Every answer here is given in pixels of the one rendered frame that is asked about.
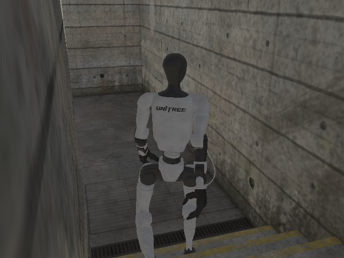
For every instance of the stairs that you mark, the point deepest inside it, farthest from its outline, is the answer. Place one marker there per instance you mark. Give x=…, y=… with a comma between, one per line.
x=260, y=242

